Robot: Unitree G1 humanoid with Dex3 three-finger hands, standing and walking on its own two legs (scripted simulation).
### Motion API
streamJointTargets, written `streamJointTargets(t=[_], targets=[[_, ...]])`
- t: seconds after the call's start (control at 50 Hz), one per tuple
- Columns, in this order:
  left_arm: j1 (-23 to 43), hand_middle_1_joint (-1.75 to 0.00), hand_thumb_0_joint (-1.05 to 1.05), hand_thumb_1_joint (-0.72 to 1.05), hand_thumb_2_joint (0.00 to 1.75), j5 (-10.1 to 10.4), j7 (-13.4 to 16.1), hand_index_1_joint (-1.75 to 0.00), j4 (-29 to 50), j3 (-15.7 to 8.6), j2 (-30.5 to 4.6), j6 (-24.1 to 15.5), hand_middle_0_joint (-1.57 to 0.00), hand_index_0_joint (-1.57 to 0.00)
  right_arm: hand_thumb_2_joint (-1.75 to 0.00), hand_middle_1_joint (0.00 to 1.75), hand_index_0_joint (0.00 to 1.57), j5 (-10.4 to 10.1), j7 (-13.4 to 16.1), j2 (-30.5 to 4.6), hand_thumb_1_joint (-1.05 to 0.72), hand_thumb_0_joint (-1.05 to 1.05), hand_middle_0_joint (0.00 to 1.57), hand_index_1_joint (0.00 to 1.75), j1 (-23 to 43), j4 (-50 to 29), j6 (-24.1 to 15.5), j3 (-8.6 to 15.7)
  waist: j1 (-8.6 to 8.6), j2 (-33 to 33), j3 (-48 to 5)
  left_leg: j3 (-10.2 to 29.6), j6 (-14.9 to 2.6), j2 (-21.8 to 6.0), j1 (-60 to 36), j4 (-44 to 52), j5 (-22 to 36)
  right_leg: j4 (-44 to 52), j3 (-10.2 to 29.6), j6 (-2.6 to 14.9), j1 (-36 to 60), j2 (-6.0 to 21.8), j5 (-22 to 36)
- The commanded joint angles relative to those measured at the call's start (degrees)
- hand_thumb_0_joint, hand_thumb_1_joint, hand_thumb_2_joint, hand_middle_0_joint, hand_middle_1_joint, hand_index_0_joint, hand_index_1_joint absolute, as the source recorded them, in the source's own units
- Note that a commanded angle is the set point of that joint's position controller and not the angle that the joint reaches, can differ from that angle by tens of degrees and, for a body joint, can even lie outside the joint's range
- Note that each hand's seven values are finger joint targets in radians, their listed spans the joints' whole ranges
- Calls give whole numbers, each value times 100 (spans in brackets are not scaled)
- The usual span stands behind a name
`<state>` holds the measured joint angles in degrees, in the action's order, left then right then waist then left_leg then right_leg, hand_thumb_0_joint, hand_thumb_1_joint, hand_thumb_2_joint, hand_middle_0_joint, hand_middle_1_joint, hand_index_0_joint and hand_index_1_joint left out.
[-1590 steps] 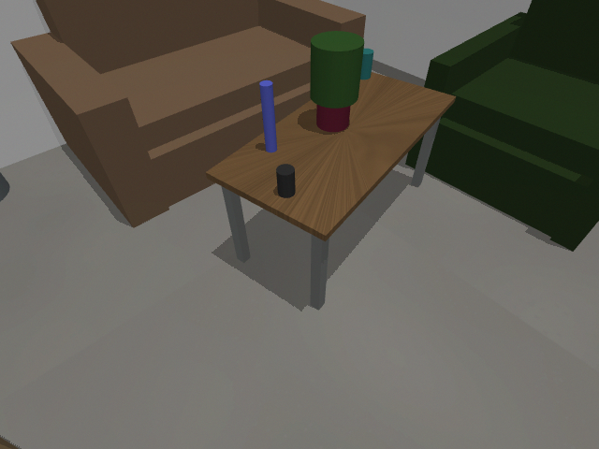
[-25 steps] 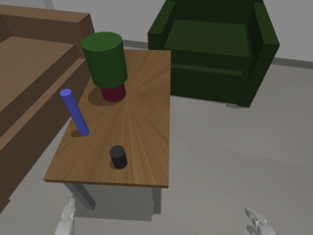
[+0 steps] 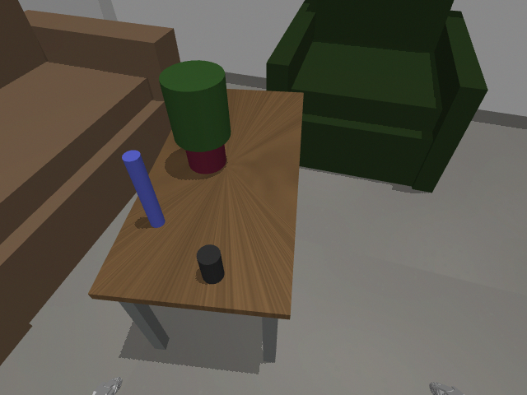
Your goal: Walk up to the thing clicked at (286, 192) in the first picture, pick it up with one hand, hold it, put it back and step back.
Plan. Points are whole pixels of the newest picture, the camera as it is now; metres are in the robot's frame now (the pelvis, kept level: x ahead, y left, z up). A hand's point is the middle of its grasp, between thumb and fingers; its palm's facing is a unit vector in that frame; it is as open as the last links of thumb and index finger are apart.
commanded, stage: stand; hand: left
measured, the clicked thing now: (211, 264) +0.48 +0.16 -0.21
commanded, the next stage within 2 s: none
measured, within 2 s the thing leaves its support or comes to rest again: neither
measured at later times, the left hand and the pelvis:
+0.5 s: hand out of the picture +0.04 +0.25 -0.12, palm faces +0.00 -0.94 -0.35, open 7.5 cm; pelvis +0.00 +0.00 +0.04, yaw +1 degrees
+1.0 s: hand out of the picture +0.04 +0.25 -0.11, palm faces +0.00 -0.94 -0.35, open 7.4 cm; pelvis -0.01 -0.01 +0.05, yaw +0 degrees
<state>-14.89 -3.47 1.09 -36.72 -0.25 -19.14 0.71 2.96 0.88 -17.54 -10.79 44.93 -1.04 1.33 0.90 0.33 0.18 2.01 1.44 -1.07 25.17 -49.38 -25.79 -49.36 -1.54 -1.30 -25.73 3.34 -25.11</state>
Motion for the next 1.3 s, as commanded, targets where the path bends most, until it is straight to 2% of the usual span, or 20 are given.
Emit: streamJointTargets(t=[0.0, 0.04, 0.08, 0.12, 0.14, 0.18, 0.24, 0.32, 0.42, 0.52, 0.64, 0.7, 0.72, 0.82, 0.86, 0.9, 1.0, 1.08, 1.18, 1.28], targets=[[319, -30, 0, 37, 90, 73, 64, -30, -98, -401, -985, -303, -20, -20, -90, 30, 20, 10, 14, -1010, -90, 0, 20, 30, 139, -184, -163, 387, -51, -209, -243, 482, -530, -180, -401, 1280, 1100, 1273, 494, 506, 389, 183, 953], [282, -30, 0, 53, 90, 117, 63, -30, -422, -392, -934, -305, -20, -20, -90, 30, 20, 3, 11, -1073, -90, 0, 20, 30, 122, -7, -167, 377, 15, -428, -334, 653, -550, -309, -534, 1546, 1449, 1177, 312, 441, 698, 82, 1269], [212, -30, 0, 69, 90, 126, 72, -30, -761, -374, -944, -298, -20, -20, -90, 30, 20, -32, 20, -1100, -90, 0, 20, 30, 205, 155, -142, 364, 67, -400, -265, 734, -539, -372, -520, 1737, 1460, 1381, 273, 401, 934, 93, 1373], [207, -30, 0, 85, 90, 119, 79, -30, -1049, -377, -1047, -313, -20, -20, -90, 30, 20, -72, 38, -1098, -90, 0, 20, 30, 172, 345, -120, 342, 23, -104, -294, 513, -453, -276, -802, 1644, 1763, 1686, 424, 443, 1087, 245, 1707], [284, -30, 0, 90, 90, 134, 80, -30, -1151, -369, -1076, -305, -20, -20, -90, 30, 20, -79, 52, -1093, -90, 0, 20, 30, 87, 448, -102, 324, -44, -116, -294, 495, -434, -262, -921, 1746, 1712, 1799, 469, 439, 1044, 281, 1679], [380, -30, 0, 90, 90, 168, 99, -30, -1364, -355, -1108, -295, -20, -20, -90, 30, 20, -90, 69, -1125, -90, 0, 20, 30, -15, 654, -84, 308, -91, -84, -375, 466, -399, -291, -1156, 1859, 1971, 1914, 467, 422, 1264, 333, 1955], [352, -30, 0, 90, 90, 223, 107, -30, -1712, -295, -1091, -257, -20, -20, -90, 30, 20, -108, 78, -1161, -90, 0, 20, 30, -8, 933, -81, 250, -53, -207, -194, 516, -367, -384, -1286, 2175, 2303, 2102, 376, 362, 1459, 301, 2087], [459, -30, 0, 90, 90, 206, 92, -30, -2070, -235, -1107, -239, -20, -20, -90, 30, 20, -161, 74, -1169, -90, 0, 20, 30, 168, 1166, -45, 194, -43, -6, 81, 474, -292, -371, -1306, 2477, 1996, 2577, 410, 327, 1601, 368, 1813], [649, -30, 0, 90, 90, 208, 66, -30, -2358, -205, -1082, -222, -20, -20, -90, 30, 20, -165, 54, -1179, -90, 0, 20, 30, 220, 1404, -14, 165, -54, -127, 246, 487, -276, -407, -1274, 2932, 1457, 2915, 359, 259, 1737, 332, 1145], [721, -30, 0, 90, 90, 208, 46, -30, -2544, -206, -1113, -265, -20, -20, -90, 30, 20, -178, 34, -1169, -90, 0, 20, 30, 299, 1539, -31, 159, -41, -50, 205, 470, -252, -431, -1470, 3017, 1751, 3099, 397, 224, 1832, 398, 1383], [910, -30, 0, 90, 90, 212, 31, -30, -2658, -221, -1139, -250, -20, -20, -90, 30, 20, -181, 23, -1171, -90, 0, 20, 30, 330, 1651, -3, 150, -58, -39, 303, 427, -227, -430, -1393, 3179, 1477, 3263, 396, 192, 1849, 378, 1037], [943, -30, 0, 90, 90, 219, 28, -30, -2695, -233, -1148, -249, -20, -20, -90, 30, 20, -176, 21, -1207, -90, 0, 20, 30, 409, 1664, -7, 149, -45, -147, 198, 433, -236, -460, -1445, 3197, 1514, 3247, 404, 192, 1940, 397, 1252], [913, -30, 0, 90, 90, 213, 18, -30, -2720, -217, -1126, -247, -20, -20, -90, 30, 20, -184, 14, -1195, -90, 0, 20, 30, 435, 1670, -7, 136, -38, -96, 309, 429, -220, -439, -1445, 3219, 1449, 3296, 396, 178, 1821, 377, 1097], [960, -30, 0, 90, 90, 222, 14, -30, -2773, -224, -1166, -235, -20, -20, -90, 30, 20, -187, 18, -1263, -90, 0, 20, 30, 431, 1694, -1, 137, -40, -37, 246, 421, -230, -468, -1467, 3268, 1499, 3312, 424, 185, 1892, 388, 1133], [959, -30, 0, 90, 90, 223, 6, -30, -2782, -228, -1190, -231, -20, -20, -90, 30, 20, -187, 18, -1270, -90, 0, 20, 30, 426, 1715, 6, 124, -40, -113, 275, 407, -233, -455, -1462, 3281, 1309, 3335, 425, 178, 1825, 373, 985], [961, -30, 0, 90, 90, 227, 8, -30, -2783, -215, -1145, -247, -20, -20, -90, 30, 20, -200, 15, -1268, -90, 0, 20, 30, 482, 1693, -8, 117, -38, -65, 144, 408, -247, -509, -1593, 3217, 1746, 3302, 423, 186, 1913, 409, 1411], [988, -30, 0, 90, 90, 254, -10, -30, -2791, -227, -1178, -229, -20, -20, -90, 30, 20, -195, 26, -1332, -90, 0, 20, 30, 438, 1744, -12, 97, -35, -139, 169, 376, -227, -504, -1542, 3333, 1565, 3270, 408, 192, 1929, 374, 1400], [995, -30, 0, 90, 90, 256, -13, -30, -2809, -226, -1182, -238, -20, -20, -90, 30, 20, -199, 25, -1352, -90, 0, 20, 30, 419, 1744, -20, 90, -57, -51, 94, 352, -237, -534, -1638, 3296, 1796, 3280, 426, 194, 1980, 408, 1606], [1010, -30, 0, 90, 90, 260, -15, -30, -2801, -220, -1192, -238, -20, -20, -90, 30, 20, -203, 12, -1347, -90, 0, 20, 30, 449, 1743, -12, 81, -57, -36, 111, 341, -232, -533, -1643, 3293, 1764, 3322, 435, 180, 1954, 404, 1507], [1003, -30, 0, 90, 90, 276, -10, -30, -2778, -230, -1197, -260, -20, -20, -90, 30, 20, -213, 25, -1357, -90, 0, 20, 30, 480, 1726, -48, 80, -76, -24, -151, 290, -205, -584, -1913, 3208, 2603, 3167, 402, 191, 2140, 452, 2548]])
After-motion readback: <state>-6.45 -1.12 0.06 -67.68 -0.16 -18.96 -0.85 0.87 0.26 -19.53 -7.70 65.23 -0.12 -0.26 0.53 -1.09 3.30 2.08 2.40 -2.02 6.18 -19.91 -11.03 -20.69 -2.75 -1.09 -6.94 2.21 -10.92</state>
